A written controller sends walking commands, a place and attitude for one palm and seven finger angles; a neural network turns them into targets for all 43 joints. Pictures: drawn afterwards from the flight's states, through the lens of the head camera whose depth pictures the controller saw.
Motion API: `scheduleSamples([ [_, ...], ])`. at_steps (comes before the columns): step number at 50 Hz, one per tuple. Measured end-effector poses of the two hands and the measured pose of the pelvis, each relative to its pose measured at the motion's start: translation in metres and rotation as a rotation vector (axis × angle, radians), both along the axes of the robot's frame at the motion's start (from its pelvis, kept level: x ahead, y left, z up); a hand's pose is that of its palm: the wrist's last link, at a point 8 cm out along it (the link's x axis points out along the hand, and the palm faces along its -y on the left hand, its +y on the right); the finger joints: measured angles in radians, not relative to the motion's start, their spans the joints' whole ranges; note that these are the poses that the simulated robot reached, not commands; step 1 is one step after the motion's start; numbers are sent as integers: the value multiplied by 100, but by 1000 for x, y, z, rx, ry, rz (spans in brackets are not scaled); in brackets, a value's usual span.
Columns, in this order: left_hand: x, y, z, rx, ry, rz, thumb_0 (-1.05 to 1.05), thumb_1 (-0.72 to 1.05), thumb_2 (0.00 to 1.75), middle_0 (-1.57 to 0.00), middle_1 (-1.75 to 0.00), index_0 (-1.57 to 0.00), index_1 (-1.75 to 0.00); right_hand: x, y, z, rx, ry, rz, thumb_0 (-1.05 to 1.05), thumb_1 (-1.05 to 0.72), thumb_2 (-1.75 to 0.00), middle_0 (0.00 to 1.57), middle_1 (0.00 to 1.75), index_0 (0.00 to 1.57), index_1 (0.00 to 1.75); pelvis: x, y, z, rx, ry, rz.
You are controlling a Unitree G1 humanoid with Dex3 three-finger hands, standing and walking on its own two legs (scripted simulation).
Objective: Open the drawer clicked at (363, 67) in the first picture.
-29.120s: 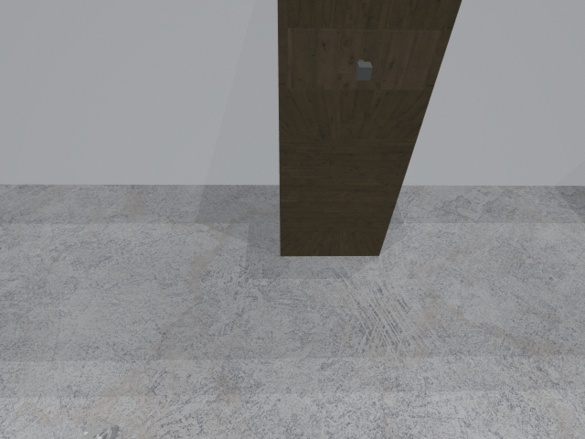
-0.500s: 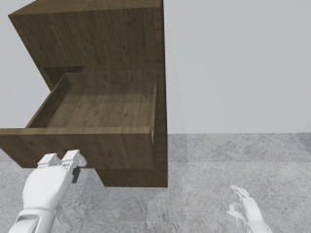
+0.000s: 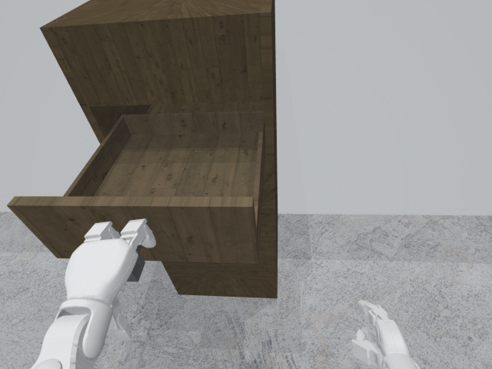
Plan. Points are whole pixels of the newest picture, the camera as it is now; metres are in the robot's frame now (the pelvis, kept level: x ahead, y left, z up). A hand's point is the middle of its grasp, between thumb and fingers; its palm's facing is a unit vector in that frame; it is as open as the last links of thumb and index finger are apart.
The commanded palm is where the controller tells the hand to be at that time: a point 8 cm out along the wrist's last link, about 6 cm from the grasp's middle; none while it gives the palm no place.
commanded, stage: lift the hand off the handle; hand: left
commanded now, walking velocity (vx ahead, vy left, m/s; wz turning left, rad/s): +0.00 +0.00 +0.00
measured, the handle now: (132, 255) +0.25 +0.23 +0.08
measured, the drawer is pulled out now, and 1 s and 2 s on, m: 0.30 0.30 0.30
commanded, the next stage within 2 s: draw the hand back to the body in 1.10 s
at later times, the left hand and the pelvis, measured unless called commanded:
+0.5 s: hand (112, 252) +0.21 +0.23 +0.14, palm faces +0.13 -0.10 -0.99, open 13.4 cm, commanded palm +0.18 +0.23 +0.22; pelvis +0.00 +0.01 +0.01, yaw +0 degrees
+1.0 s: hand (99, 208) +0.23 +0.22 +0.22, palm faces +0.22 -0.06 -0.97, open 13.9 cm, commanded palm +0.18 +0.23 +0.29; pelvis -0.01 +0.00 +0.01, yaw +0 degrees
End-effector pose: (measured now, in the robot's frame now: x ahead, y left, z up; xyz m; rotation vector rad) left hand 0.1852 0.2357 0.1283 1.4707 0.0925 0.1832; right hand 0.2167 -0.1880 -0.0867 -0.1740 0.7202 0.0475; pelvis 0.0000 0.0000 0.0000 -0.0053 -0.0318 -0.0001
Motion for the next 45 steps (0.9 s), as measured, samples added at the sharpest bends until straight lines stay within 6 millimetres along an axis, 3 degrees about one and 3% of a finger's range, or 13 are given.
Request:
scheduleSamples([
  [11,1,-3,31,-11,-37,-51,0,-49,30,-38,-123,-39,-124,8,2,13,-6,-42,19,1,-90,-90,20,29,20,30,-1,3,4,-1,-29,1],
  [28,1,-8,73,10,-83,-77,0,-49,30,-41,-125,-40,-125,12,16,13,44,-43,67,1,-90,-90,20,29,20,30,-5,5,7,1,-53,9],
  [34,4,-9,103,36,-172,-83,0,-50,30,-39,-124,-37,-123,14,20,16,63,-50,86,1,-90,-90,20,29,20,30,-7,4,7,2,-56,13],
  [39,15,-2,124,44,-205,-37,0,-50,30,-35,-122,-34,-122,14,19,18,78,-52,84,1,-90,-90,20,29,20,30,-9,2,8,4,-50,9],
  [45,15,-6,130,8,-161,-45,0,-50,30,-33,-121,-32,-121,15,9,21,83,-64,67,1,-90,-90,20,29,20,30,-9,2,7,6,-42,2],
])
